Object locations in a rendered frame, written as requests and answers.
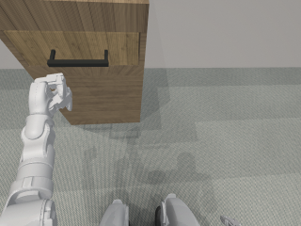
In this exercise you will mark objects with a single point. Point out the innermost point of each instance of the right robot thigh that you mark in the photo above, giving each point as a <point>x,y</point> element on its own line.
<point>175,212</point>

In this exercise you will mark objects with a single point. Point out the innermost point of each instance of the robot left upper arm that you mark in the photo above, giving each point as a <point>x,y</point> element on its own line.
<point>35,213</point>

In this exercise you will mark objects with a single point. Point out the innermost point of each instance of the drawer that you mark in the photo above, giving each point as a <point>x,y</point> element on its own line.
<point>36,45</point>

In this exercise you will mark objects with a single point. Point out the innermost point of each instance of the handle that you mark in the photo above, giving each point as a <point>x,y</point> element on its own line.
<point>52,62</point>

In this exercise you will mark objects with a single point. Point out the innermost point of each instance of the robot right shin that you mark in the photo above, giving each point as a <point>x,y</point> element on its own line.
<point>167,197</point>

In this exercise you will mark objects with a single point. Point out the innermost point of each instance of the left robot hand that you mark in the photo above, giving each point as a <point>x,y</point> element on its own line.
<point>41,100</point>

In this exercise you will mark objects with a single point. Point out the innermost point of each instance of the right robot hand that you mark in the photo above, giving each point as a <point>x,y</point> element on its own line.
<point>229,221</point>

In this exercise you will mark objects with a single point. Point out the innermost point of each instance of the left robot forearm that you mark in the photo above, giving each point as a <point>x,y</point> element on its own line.
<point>35,171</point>

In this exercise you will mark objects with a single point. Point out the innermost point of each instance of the cabinet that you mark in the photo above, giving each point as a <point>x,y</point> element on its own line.
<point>100,95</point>

